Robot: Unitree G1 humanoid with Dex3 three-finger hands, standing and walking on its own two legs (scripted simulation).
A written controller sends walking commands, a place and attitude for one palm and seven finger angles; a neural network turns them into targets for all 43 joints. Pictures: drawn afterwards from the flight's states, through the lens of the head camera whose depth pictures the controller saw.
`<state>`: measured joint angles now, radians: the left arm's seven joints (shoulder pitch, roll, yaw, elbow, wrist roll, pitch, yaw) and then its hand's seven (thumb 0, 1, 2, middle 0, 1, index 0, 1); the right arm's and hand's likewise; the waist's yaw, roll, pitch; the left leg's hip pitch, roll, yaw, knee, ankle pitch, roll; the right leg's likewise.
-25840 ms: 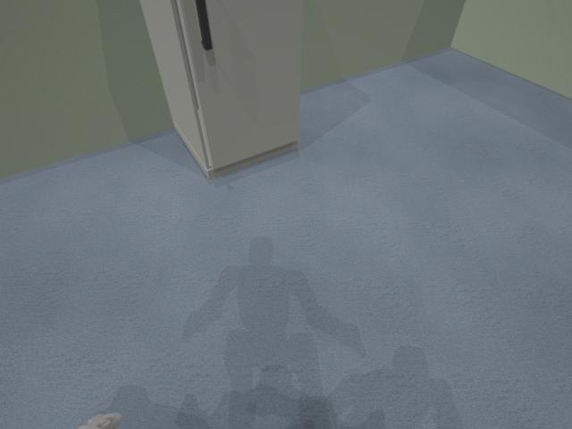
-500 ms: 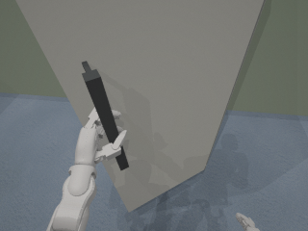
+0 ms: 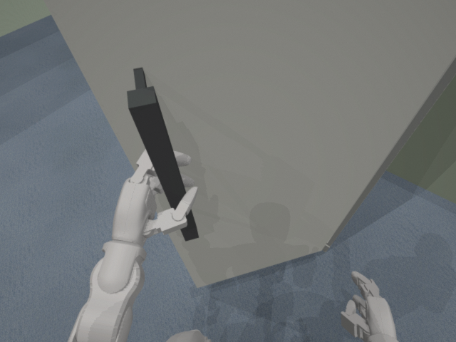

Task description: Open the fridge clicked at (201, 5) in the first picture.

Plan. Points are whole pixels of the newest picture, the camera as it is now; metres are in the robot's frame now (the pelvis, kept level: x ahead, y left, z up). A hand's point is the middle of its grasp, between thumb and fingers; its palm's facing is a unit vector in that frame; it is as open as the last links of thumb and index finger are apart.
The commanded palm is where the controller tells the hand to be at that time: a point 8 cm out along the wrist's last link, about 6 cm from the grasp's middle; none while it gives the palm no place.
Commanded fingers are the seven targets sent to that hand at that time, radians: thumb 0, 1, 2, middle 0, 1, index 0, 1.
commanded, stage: walk backward, drawing the door open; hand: left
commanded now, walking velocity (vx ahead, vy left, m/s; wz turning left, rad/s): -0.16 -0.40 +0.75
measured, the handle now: (172, 175) +0.34 +0.10 +0.13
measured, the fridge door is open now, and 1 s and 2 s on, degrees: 54 70 68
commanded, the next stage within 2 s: stop walking and hold the door back in 0.34 s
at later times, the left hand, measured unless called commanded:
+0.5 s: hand (238, 282) +0.19 +0.00 +0.12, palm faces +0.51 -0.82 -0.25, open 7.1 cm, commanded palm +0.15 +0.04 +0.11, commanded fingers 0.00 0.90 0.90 -0.45 -1.40 -0.45 -1.40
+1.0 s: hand (244, 275) +0.19 -0.01 +0.13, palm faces +0.67 -0.71 -0.23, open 6.5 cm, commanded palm +0.16 +0.03 +0.11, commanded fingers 0.00 0.90 0.90 -0.45 -1.40 -0.45 -1.40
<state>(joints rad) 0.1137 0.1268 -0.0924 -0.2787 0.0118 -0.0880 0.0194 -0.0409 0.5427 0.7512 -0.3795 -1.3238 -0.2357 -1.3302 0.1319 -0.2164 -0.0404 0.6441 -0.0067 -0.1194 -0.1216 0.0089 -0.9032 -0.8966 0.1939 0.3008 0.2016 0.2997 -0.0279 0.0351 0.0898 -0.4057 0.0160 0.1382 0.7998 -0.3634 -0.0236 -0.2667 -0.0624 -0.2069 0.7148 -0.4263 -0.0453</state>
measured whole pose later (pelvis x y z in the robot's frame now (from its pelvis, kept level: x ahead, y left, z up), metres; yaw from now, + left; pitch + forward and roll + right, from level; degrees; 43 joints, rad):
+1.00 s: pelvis -0.07 -0.37 +0.00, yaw +32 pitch -2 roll +0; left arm -0.60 0.24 0.07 0.68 -0.06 -0.10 0.12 -0.01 0.60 0.81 -0.43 -1.36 -0.31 -1.40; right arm 0.19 -0.20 0.05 0.71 0.03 -0.03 -0.09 0.00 -0.90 -0.90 0.20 0.30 0.21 0.30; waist 0.04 0.08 0.09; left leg -0.36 0.01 0.02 0.80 -0.43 0.00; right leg -0.27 -0.03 -0.11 0.63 -0.31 -0.03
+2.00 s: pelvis -0.12 -0.33 +0.01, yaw +27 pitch +0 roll -1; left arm -0.69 0.26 0.12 0.81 -0.05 -0.19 0.08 -0.03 0.63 0.75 -0.42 -1.39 -0.33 -1.40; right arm 0.23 -0.25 0.02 0.71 0.02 -0.06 -0.11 0.00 -0.90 -0.90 0.20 0.30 0.21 0.30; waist -0.02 0.02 0.08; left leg -0.32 0.06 0.10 0.57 -0.26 0.01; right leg -0.28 -0.01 -0.05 0.54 -0.26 0.00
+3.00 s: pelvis -0.10 -0.33 +0.00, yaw +25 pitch +8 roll +0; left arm -0.60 0.36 0.31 0.82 -0.05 -0.21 -0.06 -0.01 -0.54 0.20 -0.32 -1.19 -0.32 -1.18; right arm 0.30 -0.25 0.01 0.63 0.03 -0.05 -0.04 0.00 -0.90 -0.90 0.20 0.30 0.21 0.30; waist -0.05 0.00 -0.08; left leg -0.47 0.04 0.07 0.65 -0.31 0.01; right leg -0.45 0.00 -0.02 0.64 -0.32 -0.01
